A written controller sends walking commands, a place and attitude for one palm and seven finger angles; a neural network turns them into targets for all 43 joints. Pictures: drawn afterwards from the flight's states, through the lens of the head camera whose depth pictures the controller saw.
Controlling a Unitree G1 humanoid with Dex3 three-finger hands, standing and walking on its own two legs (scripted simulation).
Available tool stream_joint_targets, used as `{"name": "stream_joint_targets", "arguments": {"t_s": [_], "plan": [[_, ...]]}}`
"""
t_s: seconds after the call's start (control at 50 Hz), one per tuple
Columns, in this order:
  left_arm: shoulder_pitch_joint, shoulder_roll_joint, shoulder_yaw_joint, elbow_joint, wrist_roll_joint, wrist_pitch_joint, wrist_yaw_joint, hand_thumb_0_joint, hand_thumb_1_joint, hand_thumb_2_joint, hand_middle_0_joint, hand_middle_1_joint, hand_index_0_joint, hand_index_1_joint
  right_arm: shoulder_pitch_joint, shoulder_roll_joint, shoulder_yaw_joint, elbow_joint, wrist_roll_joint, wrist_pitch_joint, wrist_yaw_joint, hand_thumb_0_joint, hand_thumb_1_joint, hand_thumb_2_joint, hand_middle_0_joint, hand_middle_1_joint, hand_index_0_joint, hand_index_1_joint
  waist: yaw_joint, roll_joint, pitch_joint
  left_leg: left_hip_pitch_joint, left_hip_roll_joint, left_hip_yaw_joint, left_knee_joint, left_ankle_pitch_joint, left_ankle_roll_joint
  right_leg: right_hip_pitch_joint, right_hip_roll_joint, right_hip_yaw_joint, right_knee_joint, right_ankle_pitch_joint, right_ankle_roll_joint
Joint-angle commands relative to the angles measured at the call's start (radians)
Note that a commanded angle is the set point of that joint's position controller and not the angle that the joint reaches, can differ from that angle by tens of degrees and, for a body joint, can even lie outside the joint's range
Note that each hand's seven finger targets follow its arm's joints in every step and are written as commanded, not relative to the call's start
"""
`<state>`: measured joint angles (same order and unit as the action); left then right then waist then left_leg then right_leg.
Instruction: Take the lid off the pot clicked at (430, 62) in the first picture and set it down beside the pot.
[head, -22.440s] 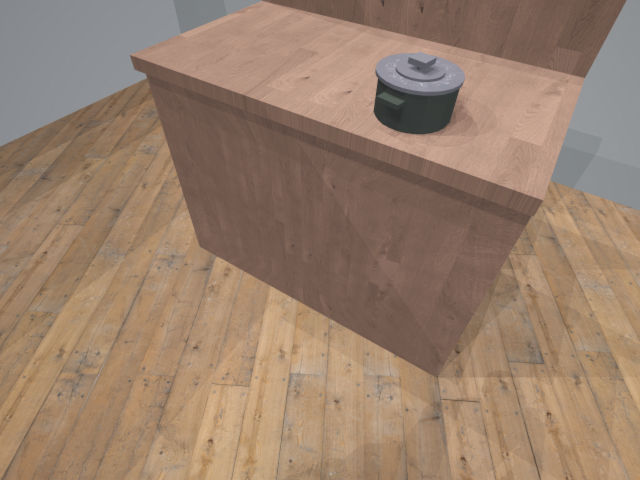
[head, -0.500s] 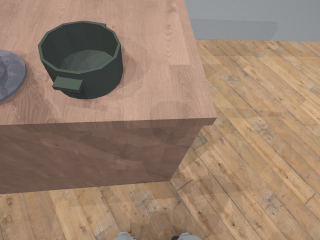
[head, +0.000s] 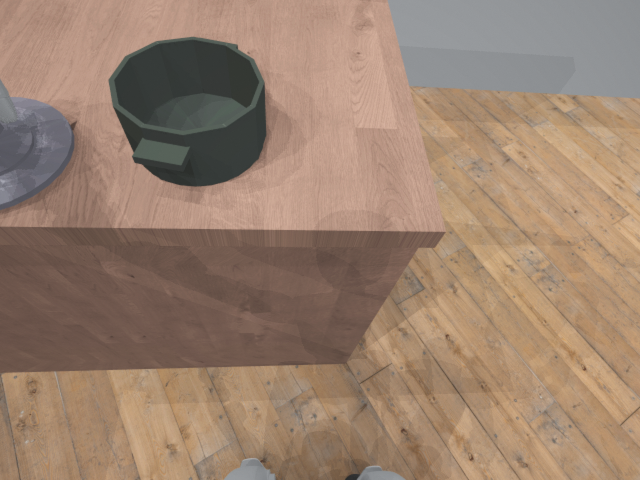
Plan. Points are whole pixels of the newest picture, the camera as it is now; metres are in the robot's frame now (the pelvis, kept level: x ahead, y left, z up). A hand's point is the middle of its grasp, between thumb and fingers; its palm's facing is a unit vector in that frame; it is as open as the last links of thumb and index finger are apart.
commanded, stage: open the fingers wide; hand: left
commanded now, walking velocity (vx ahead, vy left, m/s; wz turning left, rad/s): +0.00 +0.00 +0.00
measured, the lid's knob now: out of the picture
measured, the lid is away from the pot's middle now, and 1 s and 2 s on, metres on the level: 0.24 0.24 0.24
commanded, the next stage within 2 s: raise the empty hand in 0.50 s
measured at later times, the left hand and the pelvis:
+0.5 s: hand out of the picture +0.48 +0.36 +0.14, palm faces -0.39 -0.13 -0.91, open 10.9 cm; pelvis +0.00 +0.00 +0.00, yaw -1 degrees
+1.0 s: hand out of the picture +0.47 +0.36 +0.18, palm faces -0.35 -0.13 -0.93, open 11.0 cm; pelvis +0.00 +0.00 +0.00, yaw +0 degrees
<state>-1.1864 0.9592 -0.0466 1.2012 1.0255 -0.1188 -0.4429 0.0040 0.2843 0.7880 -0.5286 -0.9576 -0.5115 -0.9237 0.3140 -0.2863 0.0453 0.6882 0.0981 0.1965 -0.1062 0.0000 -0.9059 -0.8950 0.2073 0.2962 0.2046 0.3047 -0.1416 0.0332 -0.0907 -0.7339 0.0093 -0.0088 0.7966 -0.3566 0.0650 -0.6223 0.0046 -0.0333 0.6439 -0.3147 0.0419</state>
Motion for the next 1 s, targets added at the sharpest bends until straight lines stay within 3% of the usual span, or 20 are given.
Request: {"name": "stream_joint_targets", "arguments": {"t_s": [0.0, 0.06, 0.1, 0.14, 0.22, 0.3, 0.36, 0.42, 0.44, 0.46, 0.52, 0.56, 0.64, 0.7, 0.74, 0.82, 0.86, 0.9, 0.94, 0.98], "plan": [[-0.462, 0.262, 0.052, -0.183, -0.007, 0.006, 0.035, 0.0, 0.127, 0.762, -0.447, -0.881, -0.454, -0.872, 0.142, -0.198, -0.067, -0.033, -0.004, -0.004, -0.017, 0.0, -0.9, -0.9, 0.2, 0.3, 0.2, 0.3, -0.022, 0.174, -0.403, 0.492, -0.004, -0.045, -0.072, 0.462, -0.019, -0.043, 0.082, -0.045, -0.063, 0.161, -0.06], [-0.486, 0.287, 0.07, -0.228, -0.001, 0.0, 0.04, 0.0, 0.067, 0.752, -0.426, -0.852, -0.431, -0.846, 0.148, -0.198, -0.07, -0.033, -0.006, -0.002, -0.016, 0.0, -0.9, -0.9, 0.2, 0.3, 0.2, 0.3, -0.012, 0.216, -0.459, 0.535, -0.001, -0.051, -0.067, 0.527, -0.026, -0.039, 0.083, -0.043, -0.055, 0.177, -0.061], [-0.461, 0.268, 0.061, -0.194, -0.002, 0.002, 0.037, 0.0, 0.027, 0.744, -0.411, -0.834, -0.415, -0.83, 0.154, -0.198, -0.07, -0.032, -0.005, -0.003, -0.017, 0.0, -0.9, -0.9, 0.2, 0.3, 0.2, 0.3, -0.021, 0.186, -0.424, 0.516, -0.002, -0.049, -0.068, 0.504, -0.022, -0.048, 0.084, -0.046, -0.061, 0.172, -0.061], [-0.456, 0.273, 0.07, -0.229, -0.01, -0.006, 0.037, 0.0, -0.012, 0.736, -0.397, -0.815, -0.399, -0.813, 0.15, -0.195, -0.069, -0.038, -0.003, -0.002, -0.018, 0.0, -0.9, -0.9, 0.2, 0.3, 0.2, 0.3, -0.006, 0.205, -0.447, 0.538, -0.002, -0.05, -0.07, 0.557, -0.028, -0.032, 0.085, -0.05, -0.057, 0.183, -0.064], [-0.426, 0.299, 0.086, -0.168, 0.002, 0.003, 0.039, 0.0, -0.056, 0.737, -0.386, -0.789, -0.386, -0.789, 0.162, -0.198, -0.07, -0.038, -0.003, 0.003, -0.013, 0.0, -0.9, -0.9, 0.2, 0.3, 0.2, 0.3, -0.013, 0.143, -0.399, 0.465, -0.012, -0.038, -0.077, 0.456, -0.016, -0.014, 0.086, -0.04, -0.066, 0.176, -0.061], [-0.43, 0.315, 0.087, -0.163, 0.012, 0.002, 0.044, 0.0, -0.063, 0.752, -0.393, -0.776, -0.393, -0.776, 0.163, -0.197, -0.067, -0.041, -0.001, 0.004, -0.015, 0.0, -0.9, -0.9, 0.2, 0.3, 0.2, 0.3, -0.012, 0.154, -0.396, 0.457, -0.012, -0.037, -0.082, 0.441, -0.017, -0.012, 0.085, -0.039, -0.065, 0.168, -0.062], [-0.452, 0.355, 0.115, -0.196, 0.02, -0.005, 0.048, 0.0, -0.067, 0.76, -0.397, -0.768, -0.397, -0.768, 0.165, -0.198, -0.068, -0.042, -0.004, 0.005, -0.017, 0.0, -0.9, -0.9, 0.2, 0.3, 0.2, 0.3, -0.006, 0.193, -0.452, 0.492, -0.008, -0.037, -0.075, 0.493, -0.021, -0.002, 0.085, -0.035, -0.058, 0.185, -0.06], [-0.444, 0.307, 0.087, -0.188, 0.012, 0.0, 0.041, 0.0, -0.069, 0.766, -0.4, -0.762, -0.4, -0.762, 0.168, -0.196, -0.072, -0.043, -0.004, 0.005, -0.014, 0.0, -0.9, -0.9, 0.2, 0.3, 0.2, 0.3, -0.012, 0.196, -0.425, 0.507, -0.003, -0.04, -0.077, 0.507, -0.023, -0.03, 0.086, -0.043, -0.066, 0.178, -0.062], [-0.442, 0.288, 0.081, -0.235, 0.0, -0.009, 0.039, 0.0, -0.07, 0.767, -0.401, -0.761, -0.401, -0.761, 0.163, -0.194, -0.072, -0.047, -0.001, 0.003, -0.016, 0.0, -0.9, -0.9, 0.2, 0.3, 0.2, 0.3, -0.002, 0.228, -0.446, 0.553, 0.002, -0.044, -0.074, 0.591, -0.033, -0.035, 0.087, -0.051, -0.059, 0.19, -0.065], [-0.436, 0.329, 0.116, -0.22, 0.011, -0.006, 0.041, 0.0, -0.071, 0.769, -0.402, -0.76, -0.402, -0.76, 0.169, -0.196, -0.076, -0.044, -0.007, 0.006, -0.013, 0.0, -0.9, -0.9, 0.2, 0.3, 0.2, 0.3, -0.001, 0.209, -0.468, 0.557, 0.002, -0.048, -0.064, 0.594, -0.031, -0.032, 0.089, -0.042, -0.059, 0.195, -0.06], [-0.404, 0.312, 0.088, -0.148, 0.003, 0.004, 0.034, 0.0, -0.074, 0.775, -0.405, -0.753, -0.405, -0.753, 0.163, -0.198, -0.069, -0.047, -0.001, 0.007, -0.014, 0.0, -0.9, -0.9, 0.2, 0.3, 0.2, 0.3, -0.019, 0.118, -0.38, 0.44, -0.012, -0.023, -0.077, 0.441, -0.011, -0.004, 0.085, -0.037, -0.07, 0.184, -0.056], [-0.466, 0.285, 0.059, -0.204, 0.006, 0.003, 0.038, 0.0, -0.076, 0.779, -0.407, -0.749, -0.407, -0.749, 0.16, -0.201, -0.071, -0.038, -0.001, 0.008, -0.014, 0.0, -0.9, -0.9, 0.2, 0.3, 0.2, 0.3, -0.017, 0.212, -0.411, 0.502, 0.001, -0.04, -0.083, 0.488, -0.024, -0.043, 0.084, -0.04, -0.065, 0.164, -0.061], [-0.47, 0.344, 0.122, -0.297, -0.004, -0.014, 0.036, 0.0, -0.077, 0.78, -0.408, -0.748, -0.408, -0.748, 0.156, -0.194, -0.072, -0.055, -0.005, 0.003, -0.016, 0.0, -0.9, -0.9, 0.2, 0.3, 0.2, 0.3, 0.01, 0.269, -0.517, 0.608, 0.0, -0.053, -0.061, 0.677, -0.041, -0.016, 0.088, -0.046, -0.057, 0.222, -0.065], [-0.465, 0.294, 0.081, -0.222, -0.007, 0.005, 0.021, 0.0, -0.077, 0.78, -0.408, -0.748, -0.408, -0.748, 0.153, -0.195, -0.073, -0.047, -0.005, 0.006, -0.011, 0.0, -0.9, -0.9, 0.2, 0.3, 0.2, 0.3, -0.012, 0.201, -0.433, 0.557, 0.003, -0.051, -0.072, 0.595, -0.032, -0.04, 0.088, -0.045, -0.075, 0.193, -0.058], [-0.476, 0.241, 0.042, -0.254, -0.016, 0.007, 0.017, 0.0, -0.077, 0.78, -0.408, -0.748, -0.408, -0.748, 0.145, -0.19, -0.071, -0.05, 0.001, 0.005, -0.01, 0.0, -0.9, -0.9, 0.2, 0.3, 0.2, 0.3, -0.005, 0.245, -0.43, 0.59, 0.003, -0.054, -0.077, 0.632, -0.041, -0.053, 0.088, -0.053, -0.075, 0.183, -0.065], [-0.472, 0.253, 0.051, -0.21, -0.01, 0.025, 0.01, 0.0, -0.077, 0.78, -0.408, -0.748, -0.408, -0.748, 0.145, -0.192, -0.073, -0.05, -0.002, 0.004, -0.004, 0.0, -0.9, -0.9, 0.2, 0.3, 0.2, 0.3, -0.008, 0.169, -0.404, 0.546, -0.002, -0.052, -0.089, 0.545, -0.026, -0.024, 0.086, -0.046, -0.09, 0.175, -0.061], [-0.484, 0.27, 0.059, -0.224, -0.005, 0.026, 0.012, 0.0, -0.077, 0.78, -0.408, -0.748, -0.408, -0.748, 0.137, -0.191, -0.07, -0.053, 0.0, 0.005, -0.006, 0.0, -0.9, -0.9, 0.2, 0.3, 0.2, 0.3, -0.002, 0.184, -0.428, 0.559, -0.003, -0.052, -0.09, 0.565, -0.029, -0.012, 0.085, -0.043, -0.084, 0.184, -0.061], [-0.492, 0.282, 0.054, -0.204, -0.006, 0.035, 0.009, 0.0, -0.077, 0.78, -0.408, -0.748, -0.408, -0.748, 0.129, -0.194, -0.064, -0.053, 0.003, 0.005, -0.007, 0.0, -0.9, -0.9, 0.2, 0.3, 0.2, 0.3, -0.007, 0.148, -0.384, 0.502, -0.008, -0.038, -0.106, 0.481, -0.017, 0.019, 0.08, -0.04, -0.095, 0.185, -0.061], [-0.521, 0.262, 0.034, -0.243, -0.011, 0.034, 0.007, 0.0, -0.077, 0.78, -0.408, -0.748, -0.408, -0.748, 0.124, -0.189, -0.061, -0.056, 0.008, 0.001, -0.01, 0.0, -0.9, -0.9, 0.2, 0.3, 0.2, 0.3, 0.001, 0.194, -0.405, 0.542, -0.008, -0.041, -0.112, 0.53, -0.023, 0.019, 0.079, -0.048, -0.093, 0.188, -0.066], [-0.493, 0.312, 0.069, -0.184, 0.004, 0.041, 0.008, 0.0, -0.077, 0.78, -0.408, -0.748, -0.408, -0.748, 0.131, -0.191, -0.06, -0.057, 0.005, -0.001, -0.01, 0.0, -0.9, -0.9, 0.2, 0.3, 0.2, 0.3, -0.001, 0.147, -0.403, 0.514, -0.014, -0.04, -0.108, 0.489, -0.017, 0.037, 0.081, -0.039, -0.098, 0.186, -0.06]]}}
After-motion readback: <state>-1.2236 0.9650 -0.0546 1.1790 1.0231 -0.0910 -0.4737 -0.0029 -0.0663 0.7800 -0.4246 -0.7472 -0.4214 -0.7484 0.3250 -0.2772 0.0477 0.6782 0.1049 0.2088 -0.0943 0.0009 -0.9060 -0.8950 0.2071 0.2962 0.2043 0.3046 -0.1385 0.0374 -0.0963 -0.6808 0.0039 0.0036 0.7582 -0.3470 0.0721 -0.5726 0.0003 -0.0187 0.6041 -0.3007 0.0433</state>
